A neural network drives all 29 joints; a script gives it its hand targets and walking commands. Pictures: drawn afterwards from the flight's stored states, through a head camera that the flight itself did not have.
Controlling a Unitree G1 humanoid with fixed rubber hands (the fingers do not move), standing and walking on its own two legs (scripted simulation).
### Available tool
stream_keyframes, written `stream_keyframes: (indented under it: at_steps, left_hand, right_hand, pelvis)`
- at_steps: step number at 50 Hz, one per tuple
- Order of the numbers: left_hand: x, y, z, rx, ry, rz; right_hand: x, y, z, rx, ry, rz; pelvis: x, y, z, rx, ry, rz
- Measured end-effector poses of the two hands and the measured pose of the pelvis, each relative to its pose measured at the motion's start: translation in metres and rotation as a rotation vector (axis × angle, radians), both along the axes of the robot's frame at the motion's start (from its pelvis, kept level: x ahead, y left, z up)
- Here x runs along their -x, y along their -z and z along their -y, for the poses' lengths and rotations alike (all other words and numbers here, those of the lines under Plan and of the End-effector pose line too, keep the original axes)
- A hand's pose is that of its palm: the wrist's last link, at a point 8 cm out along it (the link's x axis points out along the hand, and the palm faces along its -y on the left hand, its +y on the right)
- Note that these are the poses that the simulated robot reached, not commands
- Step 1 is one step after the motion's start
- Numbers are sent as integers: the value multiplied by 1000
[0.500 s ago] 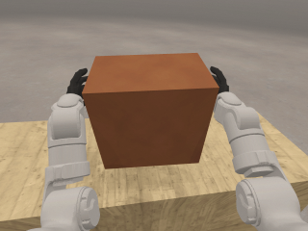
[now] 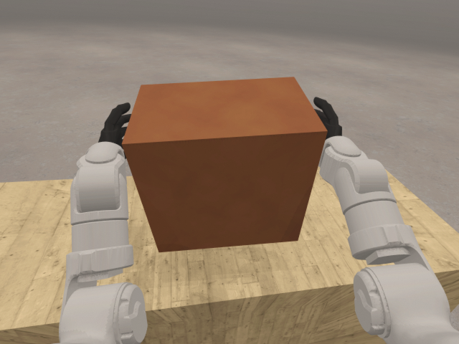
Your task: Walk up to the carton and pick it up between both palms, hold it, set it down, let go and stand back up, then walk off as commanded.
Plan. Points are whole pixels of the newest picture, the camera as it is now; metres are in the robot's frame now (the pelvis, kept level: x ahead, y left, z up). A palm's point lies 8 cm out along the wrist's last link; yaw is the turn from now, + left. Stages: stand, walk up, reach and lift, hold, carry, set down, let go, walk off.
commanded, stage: hold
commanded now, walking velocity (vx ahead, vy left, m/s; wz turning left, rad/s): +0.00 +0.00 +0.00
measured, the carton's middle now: (224, 167) +0.37 +0.01 +0.21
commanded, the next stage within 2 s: none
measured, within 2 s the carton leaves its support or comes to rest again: neither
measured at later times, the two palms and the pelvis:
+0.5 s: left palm (114, 148) +0.35 +0.19 +0.25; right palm (326, 144) +0.37 -0.16 +0.26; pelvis +0.00 +0.00 +0.00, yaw +0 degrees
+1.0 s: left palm (114, 145) +0.35 +0.19 +0.26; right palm (329, 143) +0.36 -0.16 +0.26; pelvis +0.00 +0.00 +0.00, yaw +0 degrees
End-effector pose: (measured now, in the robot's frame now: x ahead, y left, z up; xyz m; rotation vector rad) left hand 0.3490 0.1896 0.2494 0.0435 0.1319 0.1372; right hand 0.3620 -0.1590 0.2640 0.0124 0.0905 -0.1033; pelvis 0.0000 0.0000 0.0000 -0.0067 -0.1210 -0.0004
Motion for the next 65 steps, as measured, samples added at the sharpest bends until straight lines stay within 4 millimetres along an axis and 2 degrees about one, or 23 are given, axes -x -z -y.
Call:
stream_keyframes:
  at_steps: [26, 46, 51, 65]
  left_hand:
    - [-4, -1, 1, -1, -3, -13]
    - [-1, -2, 5, 1, 0, -11]
    - [0, -8, 3, -5, -5, 3]
    - [-1, -5, 2, -3, 0, -2]
  right_hand:
    - [-4, 4, 1, -7, 0, -17]
    - [0, 6, 6, -16, 3, -16]
    - [-1, 1, 3, -17, -2, -1]
    - [-2, -4, 2, -10, 1, -4]
  pelvis:
    - [-1, 0, 3, -4, -1, -4]
    - [-2, 0, 2, -4, 5, 7]
    - [-1, 0, 2, -4, 2, 6]
    - [0, 0, 2, -3, 1, -1]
